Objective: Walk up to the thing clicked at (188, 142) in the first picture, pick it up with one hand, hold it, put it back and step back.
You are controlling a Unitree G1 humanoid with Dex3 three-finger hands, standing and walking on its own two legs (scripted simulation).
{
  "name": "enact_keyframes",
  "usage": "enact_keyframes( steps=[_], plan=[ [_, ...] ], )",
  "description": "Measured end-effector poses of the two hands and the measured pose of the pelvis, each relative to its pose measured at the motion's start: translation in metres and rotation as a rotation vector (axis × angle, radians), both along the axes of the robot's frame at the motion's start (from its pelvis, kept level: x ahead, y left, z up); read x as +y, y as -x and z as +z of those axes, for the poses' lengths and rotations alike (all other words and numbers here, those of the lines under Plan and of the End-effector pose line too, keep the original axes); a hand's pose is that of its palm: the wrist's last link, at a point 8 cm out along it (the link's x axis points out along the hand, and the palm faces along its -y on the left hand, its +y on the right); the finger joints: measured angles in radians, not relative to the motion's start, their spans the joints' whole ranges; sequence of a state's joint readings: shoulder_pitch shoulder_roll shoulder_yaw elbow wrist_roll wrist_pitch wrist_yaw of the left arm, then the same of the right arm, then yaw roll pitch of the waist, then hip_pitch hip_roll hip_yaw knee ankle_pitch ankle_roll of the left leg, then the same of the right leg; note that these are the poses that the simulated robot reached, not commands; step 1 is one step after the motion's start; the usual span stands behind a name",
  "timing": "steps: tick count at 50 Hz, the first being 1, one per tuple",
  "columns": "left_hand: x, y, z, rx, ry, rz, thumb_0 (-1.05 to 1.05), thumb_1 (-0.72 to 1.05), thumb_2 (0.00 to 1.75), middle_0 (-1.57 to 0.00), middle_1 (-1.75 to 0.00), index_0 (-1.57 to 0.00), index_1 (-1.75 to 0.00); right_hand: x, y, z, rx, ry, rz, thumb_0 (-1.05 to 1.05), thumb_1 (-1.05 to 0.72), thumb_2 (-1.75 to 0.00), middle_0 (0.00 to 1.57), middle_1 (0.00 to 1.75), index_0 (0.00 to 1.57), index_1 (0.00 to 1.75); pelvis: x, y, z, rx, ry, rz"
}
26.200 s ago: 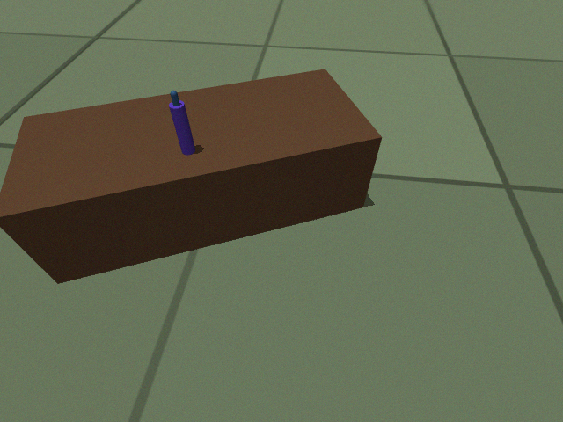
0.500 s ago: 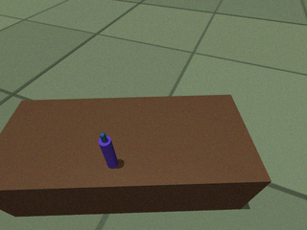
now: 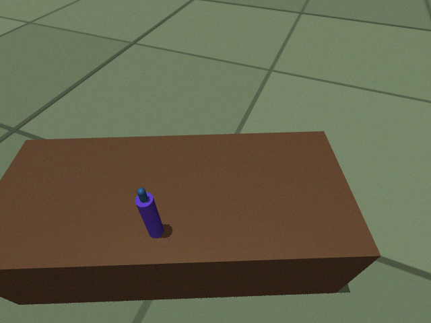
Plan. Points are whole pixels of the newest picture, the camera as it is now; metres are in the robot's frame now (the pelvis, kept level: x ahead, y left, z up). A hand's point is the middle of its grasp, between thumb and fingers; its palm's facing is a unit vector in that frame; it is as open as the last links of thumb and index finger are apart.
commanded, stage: stand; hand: left
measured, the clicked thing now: (149, 212) +0.47 +0.22 -0.24
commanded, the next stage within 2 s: step back in 0.68 s
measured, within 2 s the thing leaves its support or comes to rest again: neither
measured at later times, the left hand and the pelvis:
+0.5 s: hand out of the picture +0.07 +0.25 -0.16, palm faces -0.02 -0.94 -0.34, open 7.4 cm; pelvis +0.00 -0.01 +0.00, yaw +0 degrees
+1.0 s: hand out of the picture +0.01 +0.25 -0.17, palm faces +0.01 -0.90 -0.44, open 7.4 cm; pelvis -0.06 -0.03 -0.03, yaw +1 degrees
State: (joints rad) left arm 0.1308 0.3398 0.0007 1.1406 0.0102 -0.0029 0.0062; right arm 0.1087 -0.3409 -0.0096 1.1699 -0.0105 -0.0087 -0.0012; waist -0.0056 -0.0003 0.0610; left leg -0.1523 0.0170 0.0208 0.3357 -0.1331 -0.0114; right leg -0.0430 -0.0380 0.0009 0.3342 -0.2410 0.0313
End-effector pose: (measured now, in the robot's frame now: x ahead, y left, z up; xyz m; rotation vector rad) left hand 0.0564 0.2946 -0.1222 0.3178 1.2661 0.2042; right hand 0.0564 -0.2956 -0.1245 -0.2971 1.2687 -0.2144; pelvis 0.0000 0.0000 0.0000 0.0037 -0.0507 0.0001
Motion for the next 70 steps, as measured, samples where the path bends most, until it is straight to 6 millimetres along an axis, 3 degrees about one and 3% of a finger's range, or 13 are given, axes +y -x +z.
enact_keyframes(
  steps=[19,34,41,46,51,54,60,70],
  plan=[
    [-0.004,-0.010,0.002,-0.024,0.001,-0.003,0.00,0.90,0.90,-0.20,-0.30,-0.20,-0.30,-0.004,-0.010,0.001,-0.015,0.000,0.009,0.00,-0.91,-0.90,0.21,0.30,0.20,0.30,-0.004,-0.004,0.000,0.001,0.001,0.003],
    [-0.005,-0.006,0.001,-0.019,0.003,-0.004,0.00,0.90,0.90,-0.20,-0.30,-0.20,-0.30,-0.006,-0.008,0.003,-0.010,0.001,0.008,0.00,-0.91,-0.90,0.21,0.30,0.20,0.30,-0.006,-0.003,0.001,0.002,0.002,0.005],
    [0.006,-0.002,-0.004,-0.030,-0.028,0.024,0.00,0.90,0.90,-0.20,-0.30,-0.21,-0.30,-0.018,-0.007,-0.003,-0.023,0.014,0.007,0.00,-0.91,-0.90,0.21,0.30,0.20,0.30,-0.010,0.021,-0.010,0.018,0.000,0.011],
    [0.004,0.016,-0.004,-0.037,-0.076,0.027,0.00,0.90,0.90,-0.20,-0.30,-0.20,-0.30,-0.038,-0.007,-0.016,-0.050,0.025,0.035,0.00,-0.90,-0.90,0.21,0.30,0.20,0.30,-0.025,0.044,-0.022,0.020,-0.005,0.016],
    [-0.008,0.057,-0.003,-0.003,-0.104,0.033,0.00,0.90,0.90,-0.20,-0.30,-0.20,-0.30,-0.052,-0.012,-0.029,-0.086,0.033,0.054,0.01,-0.91,-0.90,0.21,0.30,0.20,0.30,-0.035,0.063,-0.031,0.020,-0.016,0.026],
    [-0.014,0.075,0.004,0.016,-0.103,0.050,0.00,0.90,0.90,-0.20,-0.30,-0.20,-0.30,-0.050,-0.003,-0.027,-0.083,0.021,0.072,0.00,-0.91,-0.90,0.20,0.30,0.20,0.30,-0.035,0.071,-0.024,0.026,-0.022,0.038],
    [-0.012,0.086,0.009,-0.070,-0.104,0.074,0.00,0.90,0.90,-0.21,-0.30,-0.21,-0.30,-0.041,0.026,-0.028,0.000,0.032,0.143,0.00,-0.91,-0.90,0.20,0.30,0.20,0.30,-0.031,0.091,-0.021,0.033,-0.020,0.083],
    [0.025,0.125,-0.016,-0.120,-0.066,0.100,0.00,0.90,0.90,-0.21,-0.30,-0.21,-0.30,-0.003,0.059,-0.013,-0.054,0.056,0.199,0.01,-0.91,-0.90,0.21,0.30,0.20,0.30,-0.003,0.143,-0.030,0.001,-0.005,0.116]
  ],
)
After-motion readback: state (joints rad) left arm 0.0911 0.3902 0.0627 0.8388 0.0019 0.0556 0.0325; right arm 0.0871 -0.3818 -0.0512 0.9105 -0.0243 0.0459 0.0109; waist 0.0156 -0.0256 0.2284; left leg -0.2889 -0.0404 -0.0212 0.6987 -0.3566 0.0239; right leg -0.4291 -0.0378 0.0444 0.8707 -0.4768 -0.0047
